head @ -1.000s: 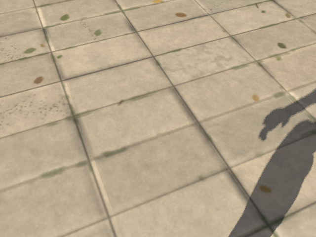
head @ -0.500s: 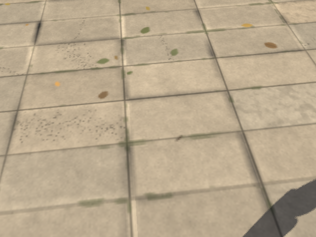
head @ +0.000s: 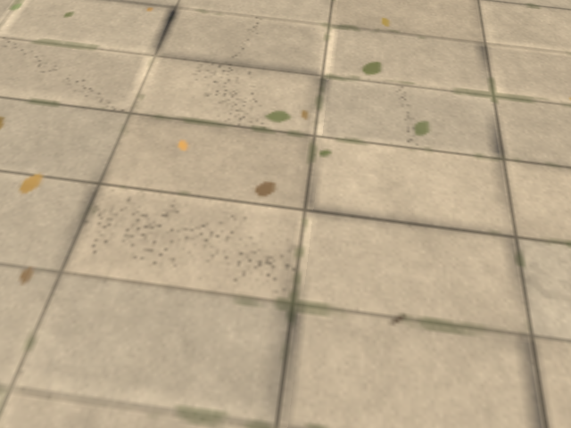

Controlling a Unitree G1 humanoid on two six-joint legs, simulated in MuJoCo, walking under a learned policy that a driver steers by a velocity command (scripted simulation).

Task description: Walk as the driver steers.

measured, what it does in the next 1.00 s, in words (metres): walks ahead, turning right: right foot, then left foot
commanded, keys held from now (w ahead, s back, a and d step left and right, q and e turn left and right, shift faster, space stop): e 0.84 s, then w+e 0.16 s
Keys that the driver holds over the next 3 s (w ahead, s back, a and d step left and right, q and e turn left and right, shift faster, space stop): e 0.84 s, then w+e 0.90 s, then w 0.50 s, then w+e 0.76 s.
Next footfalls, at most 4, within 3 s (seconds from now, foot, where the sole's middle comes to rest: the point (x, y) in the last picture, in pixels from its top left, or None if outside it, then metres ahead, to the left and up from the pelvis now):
0.26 right None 0.16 -0.11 -0.78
0.74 left None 0.19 0.09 -0.78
1.28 right None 0.15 -0.18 -0.78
1.76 left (440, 397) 0.50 -0.37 -0.78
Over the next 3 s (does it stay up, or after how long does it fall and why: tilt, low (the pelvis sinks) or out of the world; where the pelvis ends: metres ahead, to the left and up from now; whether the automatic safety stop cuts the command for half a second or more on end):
stays up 0.59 -0.87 0.00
